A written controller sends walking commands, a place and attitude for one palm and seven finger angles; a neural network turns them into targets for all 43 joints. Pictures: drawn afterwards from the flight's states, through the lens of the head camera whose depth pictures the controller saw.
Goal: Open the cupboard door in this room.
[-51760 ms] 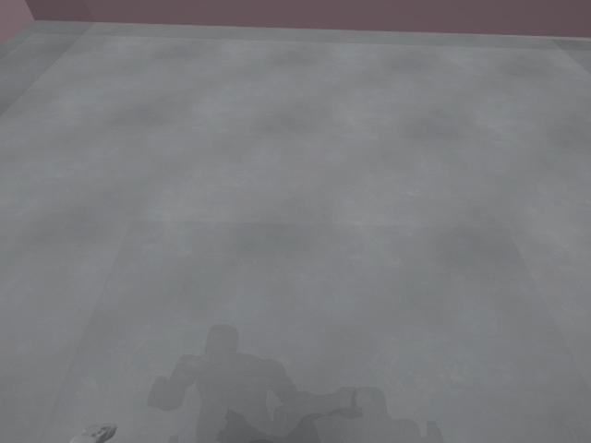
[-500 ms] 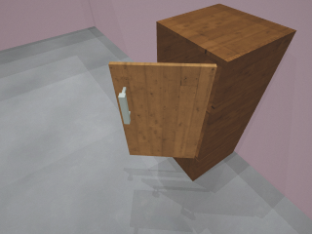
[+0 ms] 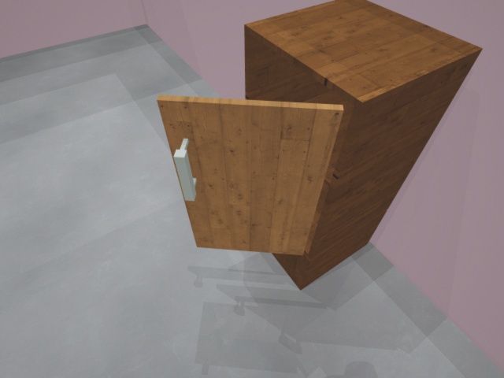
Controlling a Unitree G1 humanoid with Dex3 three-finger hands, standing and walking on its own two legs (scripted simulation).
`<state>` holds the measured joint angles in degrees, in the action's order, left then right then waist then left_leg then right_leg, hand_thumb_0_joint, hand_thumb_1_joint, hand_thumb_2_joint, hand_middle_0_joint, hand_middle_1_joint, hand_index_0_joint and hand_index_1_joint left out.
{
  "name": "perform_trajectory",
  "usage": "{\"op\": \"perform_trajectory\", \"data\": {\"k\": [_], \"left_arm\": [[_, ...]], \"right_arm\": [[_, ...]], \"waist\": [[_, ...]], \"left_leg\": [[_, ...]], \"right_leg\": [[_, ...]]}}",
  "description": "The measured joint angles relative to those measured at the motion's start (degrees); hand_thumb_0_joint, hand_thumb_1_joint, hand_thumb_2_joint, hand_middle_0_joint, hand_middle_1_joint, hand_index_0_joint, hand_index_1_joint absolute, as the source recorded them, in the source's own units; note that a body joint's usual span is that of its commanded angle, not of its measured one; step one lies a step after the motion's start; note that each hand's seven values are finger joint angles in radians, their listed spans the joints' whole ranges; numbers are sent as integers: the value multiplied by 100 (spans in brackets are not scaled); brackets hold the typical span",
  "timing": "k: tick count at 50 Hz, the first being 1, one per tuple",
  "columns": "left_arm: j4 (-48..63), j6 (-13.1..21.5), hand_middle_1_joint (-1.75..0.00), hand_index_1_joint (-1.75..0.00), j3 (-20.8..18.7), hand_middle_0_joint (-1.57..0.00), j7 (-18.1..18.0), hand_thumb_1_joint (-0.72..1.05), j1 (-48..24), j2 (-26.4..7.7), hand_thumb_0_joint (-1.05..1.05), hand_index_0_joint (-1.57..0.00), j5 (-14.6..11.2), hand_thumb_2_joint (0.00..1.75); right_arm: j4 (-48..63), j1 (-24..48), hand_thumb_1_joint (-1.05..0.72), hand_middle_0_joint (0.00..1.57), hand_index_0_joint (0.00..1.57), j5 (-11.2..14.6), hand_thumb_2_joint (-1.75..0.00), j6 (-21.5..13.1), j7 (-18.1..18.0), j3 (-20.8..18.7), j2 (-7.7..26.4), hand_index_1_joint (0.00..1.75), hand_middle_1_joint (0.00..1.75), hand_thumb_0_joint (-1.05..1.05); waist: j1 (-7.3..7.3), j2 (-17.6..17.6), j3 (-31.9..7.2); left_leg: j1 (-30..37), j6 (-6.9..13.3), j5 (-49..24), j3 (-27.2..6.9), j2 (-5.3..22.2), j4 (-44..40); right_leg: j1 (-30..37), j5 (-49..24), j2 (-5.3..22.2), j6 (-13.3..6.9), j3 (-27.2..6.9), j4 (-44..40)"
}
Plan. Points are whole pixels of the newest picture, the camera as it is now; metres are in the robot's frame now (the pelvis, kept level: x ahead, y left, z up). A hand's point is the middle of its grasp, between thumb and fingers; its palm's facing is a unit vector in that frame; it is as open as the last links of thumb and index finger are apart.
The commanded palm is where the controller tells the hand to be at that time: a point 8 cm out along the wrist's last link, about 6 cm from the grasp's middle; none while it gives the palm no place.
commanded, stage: look again from close up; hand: left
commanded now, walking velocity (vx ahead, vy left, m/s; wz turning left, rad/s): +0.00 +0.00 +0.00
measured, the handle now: (187, 170) +0.55 +0.19 -0.05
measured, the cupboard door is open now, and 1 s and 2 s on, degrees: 52 52 52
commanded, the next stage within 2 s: raise the hand with hooked fingers in 0.18 s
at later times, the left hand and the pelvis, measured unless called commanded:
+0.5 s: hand (140, 321) +0.20 +0.19 -0.02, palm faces +0.21 -0.98 -0.04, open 7.7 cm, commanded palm +0.12 +0.24 -0.07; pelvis -0.01 -0.01 -0.03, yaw +2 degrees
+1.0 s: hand (127, 343) +0.18 +0.21 -0.06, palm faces -0.04 -1.00 -0.05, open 10.4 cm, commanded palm +0.15 +0.27 -0.05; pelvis -0.05 +0.00 -0.10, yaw +2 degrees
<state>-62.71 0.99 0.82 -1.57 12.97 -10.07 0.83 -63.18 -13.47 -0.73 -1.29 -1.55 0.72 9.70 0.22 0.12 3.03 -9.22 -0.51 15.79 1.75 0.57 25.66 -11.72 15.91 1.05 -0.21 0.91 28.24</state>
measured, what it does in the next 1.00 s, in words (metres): lowers itself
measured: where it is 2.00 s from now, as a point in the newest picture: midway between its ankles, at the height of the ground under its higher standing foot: outside the picture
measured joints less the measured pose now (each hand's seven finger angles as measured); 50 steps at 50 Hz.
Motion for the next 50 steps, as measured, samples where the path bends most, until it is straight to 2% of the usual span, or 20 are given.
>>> {"op": "perform_trajectory", "data": {"k": [15,16,17,19,20,22,25,28,30,32,34,37,40,44,50], "left_arm": [[43,43,-30,-29,-46,-20,-49,91,-99,-63,1,-20,-2,90],[923,-264,-30,-30,-173,-20,-41,91,189,-28,1,-20,-241,90],[1972,-263,-30,-30,-298,-20,-57,91,545,2,1,-20,-387,90],[3608,52,-31,-30,-355,-21,-198,90,1028,55,2,-20,-677,90],[4129,250,-31,-31,-409,-21,-191,89,1071,93,2,-20,-802,89],[4657,856,-33,-32,-618,-21,16,87,905,143,2,-20,-990,88],[4811,1996,-36,-35,-925,-21,684,82,569,124,1,-20,-1240,86],[4807,3102,-39,-39,-1031,-21,1623,77,478,30,1,-21,-1413,84],[4786,3484,-42,-41,-1041,-21,2247,73,490,-67,1,-21,-1535,82],[4795,3429,-45,-44,-1063,-22,2633,68,543,-124,1,-22,-1711,80],[4960,3146,-47,-47,-1128,-22,2728,63,645,-151,1,-22,-1848,79],[5423,2747,-52,-51,-1230,-23,2523,56,844,-175,1,-23,-1866,76],[5879,2533,-56,-56,-1258,-23,2343,49,865,-282,2,-23,-1762,73],[6073,2305,-62,-62,-1261,-24,2364,40,563,-463,2,-24,-1722,69],[5760,1830,-71,-71,-1459,-25,2463,26,170,-652,1,-25,-1860,63]], "right_arm": [[-13,117,-91,20,20,9,-90,15,-1,-12,29,30,30,1],[224,27,-91,20,20,82,-90,-42,-15,-8,55,30,30,1],[488,-124,-91,20,20,115,-90,-279,-97,-15,73,30,30,1],[916,-332,-91,20,20,209,-90,-777,-225,-74,130,30,30,1],[1118,-349,-91,20,20,222,-90,-952,-246,-115,175,30,30,1],[1490,-243,-91,20,20,166,-90,-1179,-238,-205,259,30,30,1],[2047,78,-91,20,20,101,-90,-1366,-109,-335,360,30,30,1],[2597,401,-91,20,20,88,-90,-1494,55,-443,475,30,30,1],[2959,561,-91,20,20,130,-90,-1513,113,-492,583,30,30,1],[3264,662,-91,20,20,209,-90,-1469,74,-507,661,30,30,1],[3503,711,-91,20,20,248,-90,-1418,-9,-491,693,30,30,1],[3638,689,-91,20,20,262,-90,-1344,-108,-419,615,30,30,1],[3542,601,-91,20,20,239,-90,-1282,-179,-245,463,30,30,1],[3263,450,-90,20,20,235,-90,-1217,-208,-7,238,30,30,1],[3054,90,-90,20,20,264,-89,-1117,-220,152,82,30,30,2]], "waist": [[2,-3,-33],[3,-21,-18],[46,-8,-32],[14,-27,-165],[-46,-62,-227],[-134,-88,-429],[-122,-10,-741],[-62,118,-994],[5,175,-1090],[81,209,-1148],[163,221,-1137],[245,161,-1084],[276,75,-1023],[211,-67,-976],[-3,-182,-988]], "left_leg": [[23,-78,66,-46,116,34],[-28,-72,112,-39,137,116],[-27,-67,145,-19,125,105],[-149,-51,163,-75,57,199],[-297,-41,192,-143,25,342],[-801,-32,309,-221,-18,772],[-1744,-48,594,-156,-18,1615],[-2738,-66,964,-85,5,2611],[-3322,-61,1115,-86,12,3269],[-3790,-71,1421,-105,18,3828],[-4119,-103,1574,-156,41,4238],[-4379,-108,1717,-301,85,4614],[-4501,-109,1740,-454,115,4758],[-4593,-95,1654,-571,124,4738],[-4555,-24,1474,-474,117,4463]], "right_leg": [[121,33,-107,-65,78,-129],[90,30,-123,-62,83,-106],[39,56,-110,-66,67,-32],[-73,154,-36,-55,121,131],[-173,209,2,-42,186,243],[-631,347,59,-26,258,638],[-1630,624,82,-49,178,1530],[-2662,894,82,-69,86,2520],[-3259,1078,81,-86,59,3184],[-3715,1400,85,-86,62,3725],[-4011,1536,69,-112,102,4082],[-4171,1631,29,-121,238,4321],[-4186,1618,-4,-140,386,4326],[-4182,1498,-23,-135,501,4181],[-4165,1282,-20,-70,411,3891]]}}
